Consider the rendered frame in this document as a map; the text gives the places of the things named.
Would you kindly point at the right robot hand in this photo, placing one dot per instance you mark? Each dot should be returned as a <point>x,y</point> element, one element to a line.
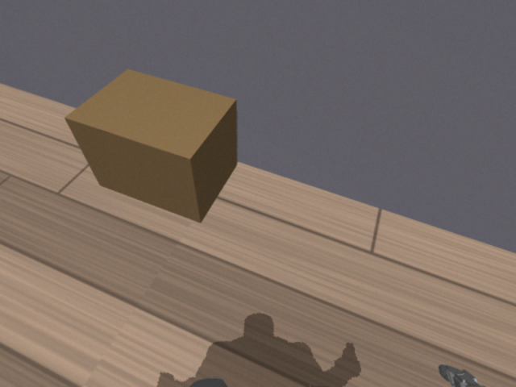
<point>457,377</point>

